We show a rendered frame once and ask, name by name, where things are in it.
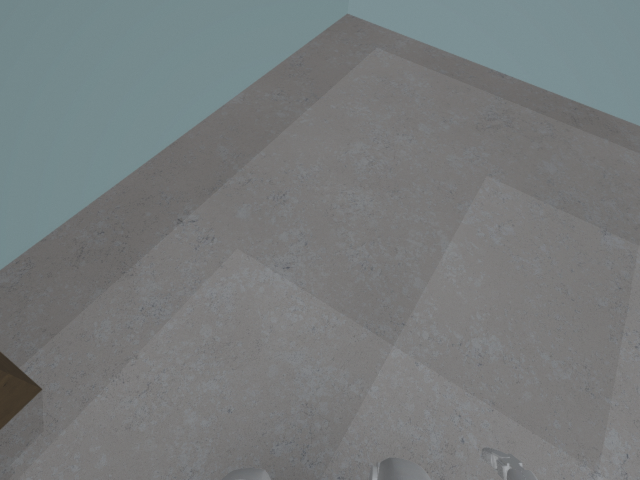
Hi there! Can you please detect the robot right thigh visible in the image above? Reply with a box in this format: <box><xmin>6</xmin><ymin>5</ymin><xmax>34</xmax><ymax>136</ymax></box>
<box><xmin>369</xmin><ymin>457</ymin><xmax>431</xmax><ymax>480</ymax></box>

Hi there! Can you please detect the cabinet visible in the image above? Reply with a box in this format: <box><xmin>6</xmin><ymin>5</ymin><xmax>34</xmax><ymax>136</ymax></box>
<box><xmin>0</xmin><ymin>352</ymin><xmax>42</xmax><ymax>430</ymax></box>

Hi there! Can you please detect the right robot hand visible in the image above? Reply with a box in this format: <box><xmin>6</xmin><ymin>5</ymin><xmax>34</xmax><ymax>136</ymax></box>
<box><xmin>482</xmin><ymin>447</ymin><xmax>538</xmax><ymax>480</ymax></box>

